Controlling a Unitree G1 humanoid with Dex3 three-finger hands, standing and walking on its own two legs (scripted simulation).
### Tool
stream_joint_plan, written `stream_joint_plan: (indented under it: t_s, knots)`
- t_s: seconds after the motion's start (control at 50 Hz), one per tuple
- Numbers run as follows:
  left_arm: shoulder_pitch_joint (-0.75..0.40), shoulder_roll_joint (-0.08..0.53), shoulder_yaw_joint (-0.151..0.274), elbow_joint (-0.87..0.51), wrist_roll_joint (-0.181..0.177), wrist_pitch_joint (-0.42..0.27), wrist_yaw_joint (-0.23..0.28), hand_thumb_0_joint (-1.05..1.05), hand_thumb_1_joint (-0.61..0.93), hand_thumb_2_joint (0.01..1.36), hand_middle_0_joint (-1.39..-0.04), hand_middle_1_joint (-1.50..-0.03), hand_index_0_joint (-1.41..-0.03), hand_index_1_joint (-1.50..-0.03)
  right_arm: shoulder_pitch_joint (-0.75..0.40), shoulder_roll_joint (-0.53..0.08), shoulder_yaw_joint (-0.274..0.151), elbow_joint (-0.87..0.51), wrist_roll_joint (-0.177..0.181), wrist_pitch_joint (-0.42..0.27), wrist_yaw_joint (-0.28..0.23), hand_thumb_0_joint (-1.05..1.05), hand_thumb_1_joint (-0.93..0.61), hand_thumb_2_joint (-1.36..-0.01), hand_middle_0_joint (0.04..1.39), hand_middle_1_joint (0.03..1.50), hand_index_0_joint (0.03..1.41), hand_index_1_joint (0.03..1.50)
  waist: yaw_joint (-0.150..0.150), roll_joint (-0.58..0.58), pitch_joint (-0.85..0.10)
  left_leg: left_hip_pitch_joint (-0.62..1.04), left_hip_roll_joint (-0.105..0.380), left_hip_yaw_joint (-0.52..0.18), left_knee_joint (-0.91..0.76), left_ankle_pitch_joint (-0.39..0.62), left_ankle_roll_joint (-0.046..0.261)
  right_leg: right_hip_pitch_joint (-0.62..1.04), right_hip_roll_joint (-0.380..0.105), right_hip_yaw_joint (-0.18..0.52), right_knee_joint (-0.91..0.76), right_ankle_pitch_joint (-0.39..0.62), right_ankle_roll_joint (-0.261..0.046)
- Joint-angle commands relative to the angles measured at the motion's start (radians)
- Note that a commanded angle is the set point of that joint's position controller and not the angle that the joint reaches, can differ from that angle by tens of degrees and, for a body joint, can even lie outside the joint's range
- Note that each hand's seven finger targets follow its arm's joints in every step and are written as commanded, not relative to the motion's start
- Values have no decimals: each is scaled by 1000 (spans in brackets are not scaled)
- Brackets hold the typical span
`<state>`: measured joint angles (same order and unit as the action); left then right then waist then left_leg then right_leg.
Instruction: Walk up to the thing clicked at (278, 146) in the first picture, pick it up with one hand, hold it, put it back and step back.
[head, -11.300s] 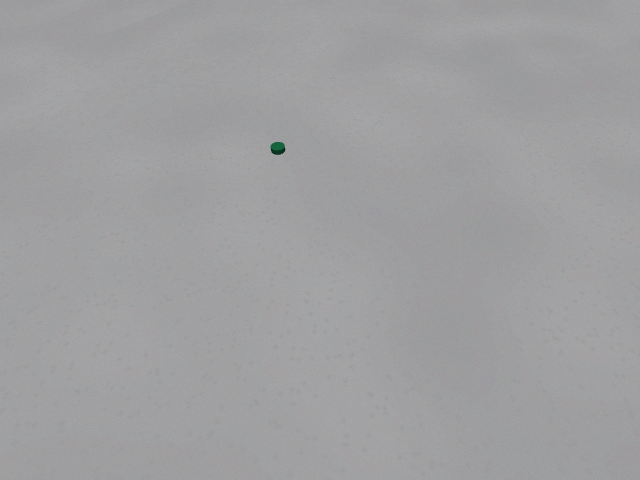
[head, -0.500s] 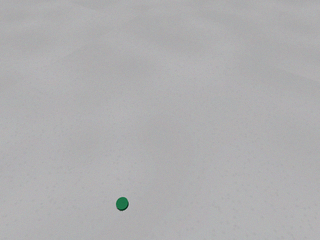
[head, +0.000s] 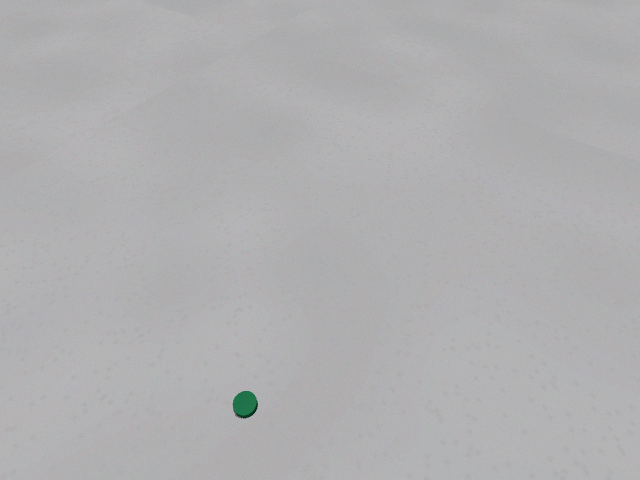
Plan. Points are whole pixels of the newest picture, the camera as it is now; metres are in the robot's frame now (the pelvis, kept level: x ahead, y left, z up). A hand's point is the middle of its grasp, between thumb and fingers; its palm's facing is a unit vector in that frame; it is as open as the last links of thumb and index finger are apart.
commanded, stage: stand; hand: left
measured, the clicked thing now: (245, 404) +0.46 +0.24 -0.77
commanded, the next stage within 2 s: walk up in 1.02 s
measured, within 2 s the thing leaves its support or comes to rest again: neither
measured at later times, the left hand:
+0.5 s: hand out of the picture +0.07 +0.26 -0.16, palm faces -0.03 -0.94 -0.35, open 7.4 cm
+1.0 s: hand out of the picture +0.08 +0.25 -0.16, palm faces -0.03 -0.94 -0.35, open 7.4 cm
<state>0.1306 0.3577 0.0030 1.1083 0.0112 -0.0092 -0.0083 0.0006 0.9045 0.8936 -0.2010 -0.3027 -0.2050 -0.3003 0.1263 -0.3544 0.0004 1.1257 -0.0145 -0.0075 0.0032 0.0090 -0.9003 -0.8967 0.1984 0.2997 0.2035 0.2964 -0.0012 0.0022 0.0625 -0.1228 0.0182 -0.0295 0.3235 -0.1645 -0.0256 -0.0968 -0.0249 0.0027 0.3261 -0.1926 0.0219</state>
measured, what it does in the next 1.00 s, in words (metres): stands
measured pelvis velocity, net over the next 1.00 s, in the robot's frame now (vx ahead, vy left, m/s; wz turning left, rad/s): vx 0.00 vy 0.00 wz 0.00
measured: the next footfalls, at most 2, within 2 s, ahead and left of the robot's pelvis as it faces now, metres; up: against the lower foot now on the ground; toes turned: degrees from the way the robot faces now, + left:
none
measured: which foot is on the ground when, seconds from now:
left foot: down 0.00-1.00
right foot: down 0.00-1.00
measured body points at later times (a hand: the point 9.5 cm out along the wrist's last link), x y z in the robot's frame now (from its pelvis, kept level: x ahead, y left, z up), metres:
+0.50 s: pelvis +0.00 +0.00 +0.00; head +0.02 +0.00 +0.45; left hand +0.08 +0.30 -0.13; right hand +0.08 -0.30 -0.13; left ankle +0.01 +0.14 -0.75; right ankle -0.01 -0.13 -0.75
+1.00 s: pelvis +0.00 +0.00 +0.00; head +0.02 +0.00 +0.45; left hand +0.08 +0.30 -0.13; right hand +0.08 -0.30 -0.13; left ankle +0.01 +0.14 -0.75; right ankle -0.01 -0.13 -0.75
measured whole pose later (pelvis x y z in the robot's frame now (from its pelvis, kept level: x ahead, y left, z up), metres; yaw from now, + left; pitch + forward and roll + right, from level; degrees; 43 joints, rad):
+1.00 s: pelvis +0.00 +0.00 +0.00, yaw +0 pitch -2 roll +0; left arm 0.12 0.36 0.00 1.10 0.01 -0.01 -0.01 0.00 0.90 0.89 -0.20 -0.30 -0.21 -0.30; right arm 0.12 -0.35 0.00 1.12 -0.01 -0.01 0.00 0.01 -0.90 -0.90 0.20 0.30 0.20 0.30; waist 0.00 0.00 0.06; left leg -0.12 0.02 -0.03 0.32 -0.17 -0.03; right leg -0.09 -0.02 0.00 0.32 -0.20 0.02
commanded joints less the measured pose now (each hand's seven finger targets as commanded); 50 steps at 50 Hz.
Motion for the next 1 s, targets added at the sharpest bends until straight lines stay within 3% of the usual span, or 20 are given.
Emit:
stream_joint_plan:
  t_s: [0.0, 0.1, 0.2, 0.42, 0.62, 0.7, 0.88, 0.98]
  knots:
    - [-22, 214, 37, -57, -3, -20, 16, 0, 900, 900, -200, -300, -200, -300, -27, -216, -44, -59, 6, -20, -10, 0, -900, -900, 200, 300, 200, 300, 3, -6, -86, 36, 106, -71, -30, 142, 42, -4, -105, 77, -50, 122, -41]
    - [-27, 213, 37, -57, -2, -18, 16, 0, 900, 900, -200, -300, -200, -300, -32, -216, -43, -61, 6, -19, -9, 0, -900, -900, 200, 300, 200, 300, 3, 2, -73, 17, 104, -76, -40, 112, 41, -4, -102, 75, -53, 93, -41]
    - [-27, 217, 40, -60, -1, -19, 16, 0, 900, 900, -200, -300, -200, -300, -29, -211, -41, -64, 6, -22, -11, 0, -900, -900, 200, 300, 200, 300, 2, -2, -95, 30, 106, -69, -32, 157, 42, 10, -107, 76, -43, 151, -39]
    - [-24, 213, 39, -55, 0, -18, 17, 0, 900, 900, -200, -300, -200, -300, -34, -217, -45, -66, 7, -18, -11, 0, -900, -900, 200, 300, 200, 300, 0, -11, -74, 34, 103, -70, -31, 117, 40, -18, -103, 76, -58, 98, -40]
    - [-28, 214, 39, -60, -3, -24, 18, 0, 900, 900, -200, -300, -200, -300, -35, -214, -43, -70, 6, -21, -11, 0, -900, -900, 200, 300, 200, 300, 0, -7, -117, 57, 110, -63, -10, 216, 41, 23, -110, 71, -36, 219, -39]
    - [-29, 211, 37, -58, 0, -19, 19, 0, 900, 900, -200, -300, -200, -300, -38, -214, -41, -65, 7, -17, -12, 0, -900, -900, 200, 300, 200, 300, 2, -5, -76, 34, 106, -65, -27, 150, 39, -3, -104, 72, -53, 151, -37]
    - [-29, 211, 40, -57, -2, -18, 16, 0, 900, 900, -200, -300, -200, -300, -38, -215, -42, -67, 6, -19, -10, 0, -900, -900, 200, 300, 200, 300, 2, 8, -64, 17, 104, -69, -43, 103, 40, -7, -102, 73, -57, 91, -40]
    - [-37, 215, 42, -61, -1, -19, 17, 0, 900, 900, -200, -300, -200, -300, -35, -213, -44, -69, 7, -20, -11, 0, -900, -900, 200, 300, 200, 300, 2, -6, -96, 40, 109, -69, -29, 156, 42, 10, -106, 73, -45, 139, -42]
